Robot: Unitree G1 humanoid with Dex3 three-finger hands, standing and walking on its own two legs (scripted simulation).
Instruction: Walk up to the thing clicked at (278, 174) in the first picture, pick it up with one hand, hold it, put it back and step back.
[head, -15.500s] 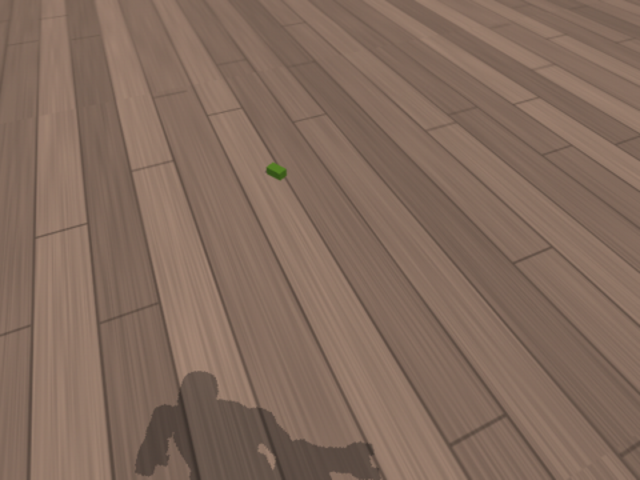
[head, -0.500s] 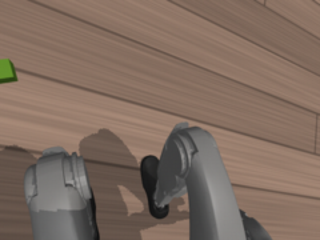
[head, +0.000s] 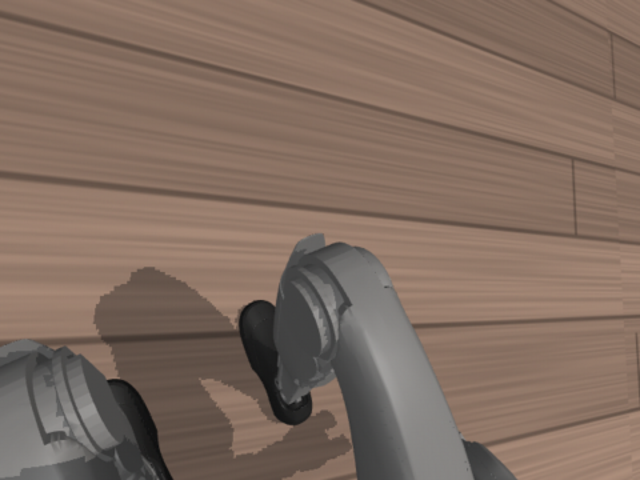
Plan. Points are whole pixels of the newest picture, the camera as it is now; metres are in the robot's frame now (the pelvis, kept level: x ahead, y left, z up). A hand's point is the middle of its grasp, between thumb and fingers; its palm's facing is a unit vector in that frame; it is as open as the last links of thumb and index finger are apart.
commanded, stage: rest palm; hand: left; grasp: from above
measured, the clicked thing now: out of the picture +0.50 +0.34 -0.29
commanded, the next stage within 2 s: close in 1.16 s
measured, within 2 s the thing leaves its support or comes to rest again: neither
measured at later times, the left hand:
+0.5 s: hand out of the picture +0.48 +0.35 -0.25, palm faces -0.45 -0.17 -0.88, open 14.2 cm
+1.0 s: hand out of the picture +0.49 +0.33 -0.26, palm faces -0.45 -0.14 -0.88, open 14.0 cm
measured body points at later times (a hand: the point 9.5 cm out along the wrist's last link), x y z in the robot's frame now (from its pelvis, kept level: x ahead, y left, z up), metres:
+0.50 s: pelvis +0.01 +0.01 +0.00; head +0.30 +0.14 +0.31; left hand +0.50 +0.35 -0.20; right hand +0.05 -0.25 -0.05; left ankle +0.07 +0.11 -0.28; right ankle +0.12 -0.11 -0.28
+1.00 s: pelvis +0.01 +0.00 +0.00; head +0.31 +0.12 +0.30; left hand +0.51 +0.34 -0.21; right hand +0.02 -0.24 -0.05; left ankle +0.07 +0.11 -0.28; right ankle +0.12 -0.11 -0.28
